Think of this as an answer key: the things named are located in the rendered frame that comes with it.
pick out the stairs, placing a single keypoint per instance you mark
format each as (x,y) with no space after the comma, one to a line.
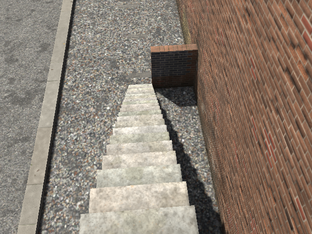
(139,187)

